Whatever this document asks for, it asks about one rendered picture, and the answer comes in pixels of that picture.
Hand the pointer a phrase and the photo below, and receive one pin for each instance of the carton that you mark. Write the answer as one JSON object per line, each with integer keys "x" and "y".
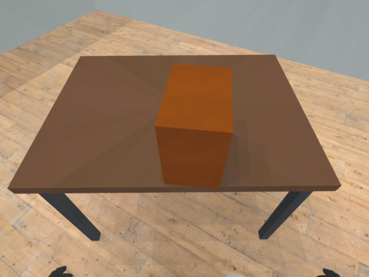
{"x": 194, "y": 126}

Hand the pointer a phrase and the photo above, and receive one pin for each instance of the table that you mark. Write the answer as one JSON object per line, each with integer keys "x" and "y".
{"x": 100, "y": 137}

